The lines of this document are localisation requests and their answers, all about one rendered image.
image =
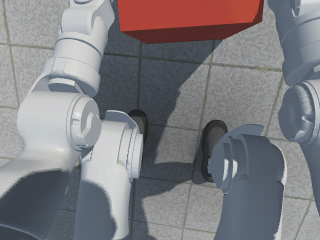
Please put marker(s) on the carton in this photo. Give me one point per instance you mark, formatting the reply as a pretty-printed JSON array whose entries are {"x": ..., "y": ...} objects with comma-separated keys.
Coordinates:
[{"x": 171, "y": 21}]

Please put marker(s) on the robot right shin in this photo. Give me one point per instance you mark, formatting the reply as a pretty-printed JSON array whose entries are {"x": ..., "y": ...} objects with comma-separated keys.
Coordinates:
[{"x": 251, "y": 129}]

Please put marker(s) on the robot left upper arm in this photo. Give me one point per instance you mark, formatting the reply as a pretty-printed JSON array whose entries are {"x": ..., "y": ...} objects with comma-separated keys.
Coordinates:
[{"x": 55, "y": 128}]

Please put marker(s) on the robot right upper arm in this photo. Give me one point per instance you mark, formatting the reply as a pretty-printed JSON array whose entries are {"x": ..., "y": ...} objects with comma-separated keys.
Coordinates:
[{"x": 299, "y": 121}]

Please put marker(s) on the robot left foot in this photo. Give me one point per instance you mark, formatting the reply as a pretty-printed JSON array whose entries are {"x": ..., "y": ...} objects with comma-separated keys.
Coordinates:
[{"x": 142, "y": 122}]

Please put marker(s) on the left robot forearm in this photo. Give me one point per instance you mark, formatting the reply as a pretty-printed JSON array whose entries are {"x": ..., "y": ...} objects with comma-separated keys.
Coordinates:
[{"x": 79, "y": 50}]

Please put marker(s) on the right robot forearm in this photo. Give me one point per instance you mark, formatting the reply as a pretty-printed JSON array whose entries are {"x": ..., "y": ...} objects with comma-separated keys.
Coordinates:
[{"x": 298, "y": 27}]

